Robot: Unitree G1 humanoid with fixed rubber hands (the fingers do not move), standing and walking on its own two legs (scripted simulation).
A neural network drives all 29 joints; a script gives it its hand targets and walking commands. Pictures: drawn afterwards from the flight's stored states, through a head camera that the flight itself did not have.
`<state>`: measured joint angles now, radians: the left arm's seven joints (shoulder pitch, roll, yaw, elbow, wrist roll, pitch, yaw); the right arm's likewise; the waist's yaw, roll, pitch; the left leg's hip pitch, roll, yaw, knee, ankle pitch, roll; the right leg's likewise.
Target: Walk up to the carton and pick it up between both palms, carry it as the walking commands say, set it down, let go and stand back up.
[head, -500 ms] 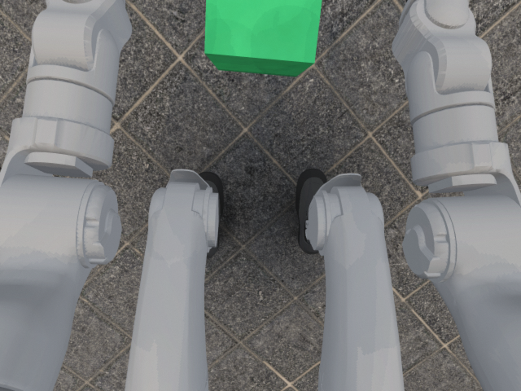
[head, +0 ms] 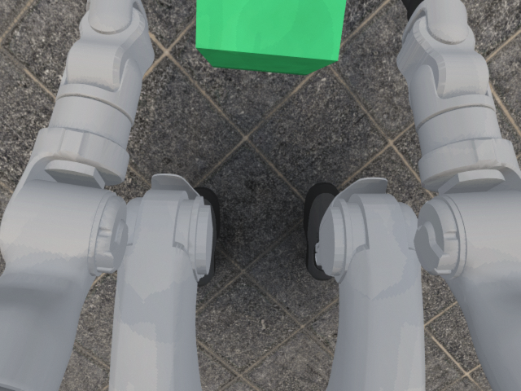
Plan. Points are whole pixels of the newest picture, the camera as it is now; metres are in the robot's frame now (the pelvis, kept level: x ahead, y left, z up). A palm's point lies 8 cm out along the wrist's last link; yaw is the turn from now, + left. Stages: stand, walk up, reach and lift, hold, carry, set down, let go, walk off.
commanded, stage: reach and lift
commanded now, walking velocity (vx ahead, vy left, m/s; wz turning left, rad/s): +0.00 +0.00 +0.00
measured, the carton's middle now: (266, 11) +0.54 +0.00 -0.30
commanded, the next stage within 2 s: none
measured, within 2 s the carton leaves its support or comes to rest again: leaves its support in 1.32 s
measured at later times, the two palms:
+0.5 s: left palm out of the picture +0.54 +0.17 -0.24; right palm out of the picture +0.55 -0.17 -0.23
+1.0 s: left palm out of the picture +0.55 +0.14 -0.23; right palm out of the picture +0.56 -0.13 -0.22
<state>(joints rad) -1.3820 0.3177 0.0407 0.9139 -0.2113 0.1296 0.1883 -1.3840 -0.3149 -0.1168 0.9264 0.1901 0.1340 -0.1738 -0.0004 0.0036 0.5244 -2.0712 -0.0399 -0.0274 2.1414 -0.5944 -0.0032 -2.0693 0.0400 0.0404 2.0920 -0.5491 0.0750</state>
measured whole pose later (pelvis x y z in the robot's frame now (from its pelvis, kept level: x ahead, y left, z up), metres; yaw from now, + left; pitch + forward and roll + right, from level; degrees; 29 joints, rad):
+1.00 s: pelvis +0.00 -0.01 -0.04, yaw +0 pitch +31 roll -1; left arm -1.56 0.30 -0.02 1.19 -0.21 0.02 0.13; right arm -1.58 -0.26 -0.07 1.23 0.21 0.01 -0.17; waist 0.01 -0.01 0.52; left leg -2.19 -0.04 -0.04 2.25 -0.60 -0.03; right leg -2.21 0.05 0.03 2.21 -0.55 0.06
